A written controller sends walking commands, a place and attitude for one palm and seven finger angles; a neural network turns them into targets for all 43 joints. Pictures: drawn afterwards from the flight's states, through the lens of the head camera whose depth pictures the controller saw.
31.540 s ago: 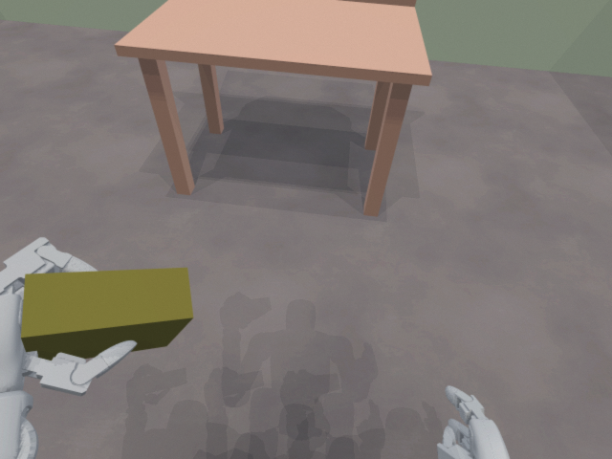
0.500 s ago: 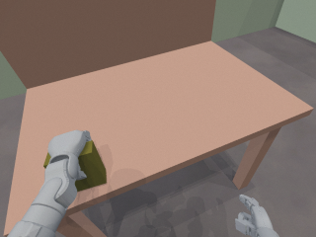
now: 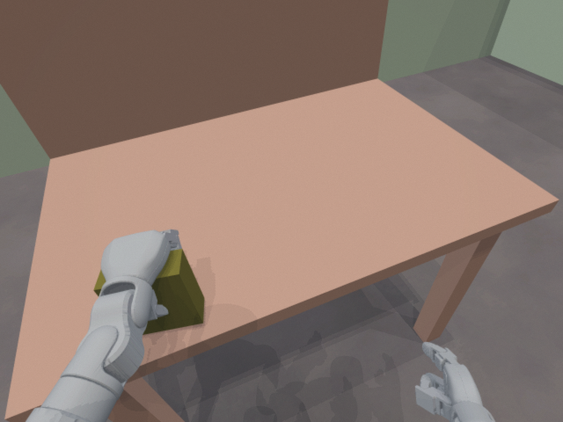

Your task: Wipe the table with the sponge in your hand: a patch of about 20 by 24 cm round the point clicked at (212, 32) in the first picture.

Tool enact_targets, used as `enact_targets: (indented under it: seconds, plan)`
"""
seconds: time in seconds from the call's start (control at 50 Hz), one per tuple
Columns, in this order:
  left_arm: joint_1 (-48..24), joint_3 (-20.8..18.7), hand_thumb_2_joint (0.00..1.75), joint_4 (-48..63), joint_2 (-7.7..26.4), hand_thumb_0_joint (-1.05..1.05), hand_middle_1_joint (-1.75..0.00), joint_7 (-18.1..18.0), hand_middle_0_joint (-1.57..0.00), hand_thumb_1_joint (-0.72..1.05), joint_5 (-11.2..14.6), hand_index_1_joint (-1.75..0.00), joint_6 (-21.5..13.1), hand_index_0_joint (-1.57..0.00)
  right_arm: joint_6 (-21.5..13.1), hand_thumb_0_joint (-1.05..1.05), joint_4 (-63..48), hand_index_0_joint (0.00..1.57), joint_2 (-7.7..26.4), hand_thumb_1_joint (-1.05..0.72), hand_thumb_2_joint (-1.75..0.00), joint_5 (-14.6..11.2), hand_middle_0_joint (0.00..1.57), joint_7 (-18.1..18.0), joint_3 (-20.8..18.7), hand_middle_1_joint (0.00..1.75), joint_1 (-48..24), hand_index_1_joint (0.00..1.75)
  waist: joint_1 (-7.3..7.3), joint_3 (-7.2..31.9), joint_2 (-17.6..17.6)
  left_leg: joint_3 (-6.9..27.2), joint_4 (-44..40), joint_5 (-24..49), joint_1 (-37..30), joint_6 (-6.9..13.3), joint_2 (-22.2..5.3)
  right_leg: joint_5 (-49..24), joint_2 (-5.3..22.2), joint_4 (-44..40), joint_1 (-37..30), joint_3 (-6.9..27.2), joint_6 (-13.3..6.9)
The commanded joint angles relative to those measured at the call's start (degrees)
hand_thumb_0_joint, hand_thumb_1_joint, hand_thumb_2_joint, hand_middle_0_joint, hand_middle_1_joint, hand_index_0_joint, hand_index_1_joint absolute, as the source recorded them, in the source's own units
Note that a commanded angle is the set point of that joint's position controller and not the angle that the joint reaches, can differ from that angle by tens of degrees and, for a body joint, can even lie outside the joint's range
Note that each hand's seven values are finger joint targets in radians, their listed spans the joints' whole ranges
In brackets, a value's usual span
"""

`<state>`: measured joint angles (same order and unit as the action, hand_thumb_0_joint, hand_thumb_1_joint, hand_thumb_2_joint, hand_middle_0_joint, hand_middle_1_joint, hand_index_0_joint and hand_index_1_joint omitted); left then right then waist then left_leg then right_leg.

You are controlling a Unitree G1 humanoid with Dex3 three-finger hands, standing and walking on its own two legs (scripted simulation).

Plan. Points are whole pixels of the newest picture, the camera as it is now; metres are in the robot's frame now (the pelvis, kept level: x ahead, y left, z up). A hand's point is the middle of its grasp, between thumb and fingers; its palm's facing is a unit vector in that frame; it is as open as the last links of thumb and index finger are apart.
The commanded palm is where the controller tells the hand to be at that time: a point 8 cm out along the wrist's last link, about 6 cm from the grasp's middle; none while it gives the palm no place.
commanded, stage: lower the sponge onto the table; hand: left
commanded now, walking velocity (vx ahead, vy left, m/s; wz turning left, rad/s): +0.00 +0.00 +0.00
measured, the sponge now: (160, 302) +0.28 +0.25 +0.00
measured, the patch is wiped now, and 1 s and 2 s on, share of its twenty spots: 0.00 0.05 0.20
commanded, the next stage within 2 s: wipe forward along the first lane in 0.96 s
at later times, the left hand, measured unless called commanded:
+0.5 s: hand (142, 270) +0.30 +0.26 +0.07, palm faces +0.02 -0.08 -1.00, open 9.5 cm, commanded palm +0.27 +0.27 +0.13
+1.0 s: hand (134, 281) +0.29 +0.27 +0.04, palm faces -0.02 -0.08 -1.00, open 9.5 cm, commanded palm +0.27 +0.27 +0.11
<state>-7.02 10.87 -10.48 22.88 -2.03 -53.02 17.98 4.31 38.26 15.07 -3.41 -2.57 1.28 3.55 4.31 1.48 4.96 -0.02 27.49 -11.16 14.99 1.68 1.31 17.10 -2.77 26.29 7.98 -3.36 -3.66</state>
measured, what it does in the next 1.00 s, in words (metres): stands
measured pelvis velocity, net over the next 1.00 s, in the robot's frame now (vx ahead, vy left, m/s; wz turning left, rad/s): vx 0.00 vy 0.00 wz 0.00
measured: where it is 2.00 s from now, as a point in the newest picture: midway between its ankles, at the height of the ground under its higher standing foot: outside the picture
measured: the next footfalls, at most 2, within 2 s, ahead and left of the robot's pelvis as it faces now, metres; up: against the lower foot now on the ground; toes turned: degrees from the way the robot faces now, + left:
none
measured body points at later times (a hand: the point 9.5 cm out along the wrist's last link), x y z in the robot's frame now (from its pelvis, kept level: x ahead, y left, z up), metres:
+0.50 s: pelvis +0.00 +0.00 +0.00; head -0.01 -0.04 +0.45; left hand +0.29 +0.26 +0.12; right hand +0.21 -0.23 -0.10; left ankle +0.04 +0.10 -0.74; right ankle -0.03 -0.08 -0.74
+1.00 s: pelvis +0.00 +0.00 +0.00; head -0.02 -0.03 +0.45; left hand +0.29 +0.27 +0.10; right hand +0.20 -0.23 -0.10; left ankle +0.04 +0.10 -0.74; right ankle -0.03 -0.08 -0.74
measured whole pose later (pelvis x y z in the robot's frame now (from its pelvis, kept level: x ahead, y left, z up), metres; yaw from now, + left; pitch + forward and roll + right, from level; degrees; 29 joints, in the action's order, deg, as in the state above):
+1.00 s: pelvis +0.00 +0.00 +0.00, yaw +0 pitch +0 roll +0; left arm -9.4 7.6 -19.1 22.4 -8.1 -54.0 20.5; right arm 5.2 39.5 15.3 -4.0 -2.0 0.1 4.4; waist 4.2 2.7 4.8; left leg 0.1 29.0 -11.3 17.9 1.4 0.9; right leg 17.2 -3.1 27.8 10.9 -3.4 -3.8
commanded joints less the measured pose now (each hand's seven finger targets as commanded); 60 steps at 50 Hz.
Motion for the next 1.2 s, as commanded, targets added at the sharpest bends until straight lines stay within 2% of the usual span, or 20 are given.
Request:
enact_targets:
  seconds: [0.0, 0.04, 0.06, 0.18, 0.24, 0.3, 0.34, 0.38, 0.44, 0.52, 0.54, 0.58, 0.68, 0.74, 0.8, 0.84, 0.94, 1.0, 1.14, 1.18]
  plan:
    - [-23.32, -16.93, 1.30, 13.23, 19.04, 0.00, -1.60, -10.32, -1.20, 0.10, -2.89, -1.60, 1.04, -1.20, -2.70, 0.00, -7.98, 0.20, 5.45, -0.90, -0.90, 0.19, 0.20, 0.22, -2.29, 0.30, -10.06, 0.30, 2.02, 15.06, 2.76, 2.21, -2.24, 13.69, -9.07, 1.06, 1.07, -17.14, -0.59, -3.04, 0.47, 4.13, -1.10]
    - [-22.09, -17.61, 1.30, 10.46, 19.38, 0.00, -1.60, -10.69, -1.20, 0.10, -1.10, -1.60, 4.31, -1.20, -1.86, 0.00, -7.77, 0.20, 6.01, -0.90, -0.90, -0.32, 0.20, 0.26, -2.19, 0.30, -12.15, 0.30, 2.42, 13.64, 0.47, 1.82, -3.15, 11.70, -8.12, 0.72, 1.05, -15.47, -0.62, -4.26, 0.05, 5.57, -1.15]
    - [-21.94, -14.04, 1.30, 8.77, 15.58, 0.00, -1.60, -10.28, -1.20, 0.10, 0.02, -1.60, 5.79, -1.20, -1.68, 0.00, -7.90, 0.20, 5.67, -0.90, -0.90, -0.66, 0.20, 0.24, -2.07, 0.30, -12.33, 0.30, 1.65, 13.33, -1.07, 1.10, -3.11, 10.61, -7.60, 0.84, 0.95, -15.04, 0.01, -4.33, -0.15, 4.59, -0.39]
    - [-20.36, -3.29, 1.30, 0.42, 8.93, 0.00, -1.60, -2.16, -1.20, 0.10, 0.38, -1.60, 14.63, -1.20, 0.12, 0.00, -8.46, 0.20, 6.82, -0.90, -0.90, -2.23, 0.20, 0.34, -1.41, 0.30, -13.83, 0.30, -1.19, 10.03, -4.96, 1.09, -2.67, 7.68, -6.03, 1.51, 1.64, -15.51, 0.87, -5.84, 1.22, 5.04, 0.63]
    - [-23.77, -3.85, 1.30, 3.68, 11.75, 0.00, -1.60, 1.99, -1.20, 0.10, 0.02, -1.60, 11.21, -1.20, -0.30, 0.00, -9.28, 0.20, 7.17, -0.90, -0.90, -1.94, 0.20, -0.18, -1.19, 0.30, -12.65, 0.30, -2.55, 11.81, -5.30, 1.81, -1.54, 7.85, -7.34, 2.42, 1.72, -17.39, 1.06, -5.98, 0.82, 6.07, 0.68]
    - [-27.27, -5.27, 1.30, 9.01, 13.03, 0.00, -1.60, 2.13, -1.20, 0.10, -0.82, -1.60, 2.24, -1.20, -2.03, 0.00, -9.25, 0.20, 6.20, -0.90, -0.90, -1.31, 0.20, -0.87, -1.38, 0.30, -9.75, 0.30, -2.92, 14.32, -3.82, 2.36, -0.55, 8.98, -9.81, 3.13, 1.90, -17.87, 0.85, -5.43, 1.07, 5.16, 0.70]
    - [-28.17, -10.86, 1.30, 13.65, 18.32, 0.00, -1.60, -0.49, -1.20, 0.10, -2.03, -1.60, -3.09, -1.20, -3.04, 0.00, -9.20, 0.20, 5.95, -0.90, -0.90, -0.41, 0.20, -1.34, -1.73, 0.30, -8.91, 0.30, -1.09, 16.03, -0.80, 3.00, -0.55, 9.73, -11.17, 3.02, 1.84, -16.83, 0.22, -5.03, 1.43, 5.96, -0.03]
    - [-25.14, -12.99, 1.30, 12.59, 17.64, 0.00, -1.60, -4.74, -1.20, 0.10, -3.35, -1.60, -5.37, -1.20, -3.64, 0.00, -7.99, 0.20, 5.45, -0.90, -0.90, 0.15, 0.20, -1.21, -2.56, 0.30, -7.55, 0.30, 0.12, 16.49, 1.25, 2.52, -0.29, 11.70, -11.19, 2.56, 1.84, -17.27, -0.13, -3.55, 2.08, 4.63, -0.40]
    - [-21.81, -16.67, 1.30, 6.42, 18.30, 0.00, -1.60, -8.90, -1.20, 0.10, -2.72, -1.60, -1.50, -1.20, -2.68, 0.00, -6.98, 0.20, 6.36, -0.90, -0.90, -0.12, 0.20, -0.25, -2.85, 0.30, -8.28, 0.30, 1.55, 12.51, 1.25, 2.28, -1.73, 9.94, -7.19, 1.39, 1.55, -14.72, -0.56, -3.67, 3.46, 4.89, -1.04]
    - [-18.38, -11.27, 1.30, 2.54, 12.03, 0.00, -1.60, -10.12, -1.20, 0.10, -0.40, -1.60, 5.73, -1.20, -1.62, 0.00, -7.44, 0.20, 6.77, -0.90, -0.90, -0.93, 0.20, 0.64, -3.09, 0.30, -10.30, 0.30, 1.25, 14.11, -3.61, 0.75, -1.72, 9.24, -5.41, 1.06, 1.21, -15.68, 0.25, -3.68, 1.30, 4.08, 0.10]
    - [-17.30, -12.50, 1.30, 1.11, 14.02, 0.00, -1.60, -9.71, -1.20, 0.10, -0.53, -1.60, 7.67, -1.20, -1.31, 0.00, -7.46, 0.20, 7.15, -0.90, -0.90, -1.03, 0.20, 0.72, -2.88, 0.30, -11.68, 0.30, 1.71, 13.69, -3.73, 0.88, -1.93, 8.86, -4.75, 1.04, 1.43, -15.91, 0.22, -3.95, 0.74, 5.43, -0.14]
    - [-18.93, -7.95, 1.30, 0.64, 10.89, 0.00, -1.60, -7.92, -1.20, 0.10, -0.88, -1.60, 10.41, -1.20, -0.71, 0.00, -7.65, 0.20, 7.04, -0.90, -0.90, -1.52, 0.20, 0.84, -2.57, 0.30, -11.69, 0.30, 0.21, 13.82, -4.38, 0.88, -1.53, 8.82, -4.76, 1.36, 1.50, -16.61, 0.52, -3.73, 0.71, 4.69, 0.34]
    - [-22.56, -5.74, 1.30, 5.91, 10.58, 0.00, -1.60, -4.06, -1.20, 0.10, -0.82, -1.60, 6.18, -1.20, -1.48, 0.00, -8.70, 0.20, 6.50, -0.90, -0.90, -1.37, 0.20, -0.13, -2.49, 0.30, -10.34, 0.30, -1.84, 14.69, -4.76, 1.86, -0.20, 8.73, -7.23, 2.69, 1.80, -17.75, 0.55, -4.03, 1.31, 4.88, 0.73]
    - [-23.41, -11.22, 1.30, 7.19, 16.76, 0.00, -1.60, -4.82, -1.20, 0.10, -2.24, -1.60, 1.44, -1.20, -2.17, 0.00, -8.04, 0.20, 6.59, -0.90, -0.90, -0.70, 0.20, -0.89, -2.47, 0.30, -9.22, 0.30, -1.11, 13.79, -2.46, 2.44, -0.39, 8.05, -7.46, 2.70, 1.76, -16.04, 0.07, -4.48, 2.33, 6.15, 0.14]
    - [-21.31, -8.22, 1.30, 3.24, 11.31, 0.00, -1.60, -6.15, -1.20, 0.10, -2.39, -1.60, 0.39, -1.20, -2.37, 0.00, -7.23, 0.20, 6.21, -0.90, -0.90, -0.75, 0.20, -0.63, -2.85, 0.30, -7.79, 0.30, -1.46, 11.00, -2.06, 2.08, -0.59, 7.11, -6.80, 2.25, 1.53, -13.99, -0.06, -4.15, 5.20, 4.40, 0.14]
    - [-19.87, -11.17, 1.30, 2.65, 13.91, 0.00, -1.60, -6.99, -1.20, 0.10, -2.31, -1.60, 0.95, -1.20, -2.01, 0.00, -7.38, 0.20, 6.67, -0.90, -0.90, -0.72, 0.20, -0.30, -3.00, 0.30, -8.40, 0.30, -0.08, 11.30, -0.39, 2.34, -1.21, 7.11, -6.43, 1.82, 1.42, -12.98, -0.37, -4.19, 4.98, 4.99, -0.48]
    - [-19.75, -12.08, 1.30, 1.66, 14.38, 0.00, -1.60, -8.91, -1.20, 0.10, -2.58, -1.60, 2.81, -1.20, -1.61, 0.00, -7.67, 0.20, 6.93, -0.90, -0.90, -0.67, 0.20, 0.13, -3.30, 0.30, -8.75, 0.30, 0.43, 14.24, -1.76, 1.97, -0.62, 8.51, -5.74, 1.67, 1.42, -14.93, -0.33, -3.10, 3.40, 5.01, -0.38]
    - [-18.61, -7.42, 1.30, 0.82, 8.87, 0.00, -1.60, -8.94, -1.20, 0.10, -2.44, -1.60, 3.79, -1.20, -1.59, 0.00, -7.91, 0.20, 6.53, -0.90, -0.90, -0.92, 0.20, 0.59, -3.39, 0.30, -8.40, 0.30, -0.59, 13.88, -2.67, 1.91, -0.03, 8.74, -5.78, 1.70, 1.21, -15.33, -0.12, -2.73, 4.37, 3.79, -0.06]
    - [-25.40, -9.99, 1.30, -4.48, 14.05, 0.00, -1.60, -8.17, -1.20, 0.10, -3.07, -1.60, 5.37, -1.20, -0.26, 0.00, -6.80, 0.20, 7.22, -0.90, -0.90, -1.17, 0.20, -0.22, -2.73, 0.30, -8.33, 0.30, -1.28, 11.25, -4.72, 2.04, -0.43, 5.29, -3.30, 1.71, 1.62, -12.78, -0.15, -3.45, 5.41, 5.00, 0.02]
    - [-27.38, -8.16, 1.30, -7.62, 12.57, 0.00, -1.60, -7.85, -1.20, 0.10, -3.62, -1.60, 5.04, -1.20, -0.19, 0.00, -6.28, 0.20, 6.98, -0.90, -0.90, -1.35, 0.20, -0.47, -2.71, 0.30, -7.27, 0.30, -2.21, 10.32, -4.43, 1.88, -0.22, 3.97, -2.98, 1.79, 1.67, -10.59, 0.01, -3.60, 6.80, 4.34, 0.25]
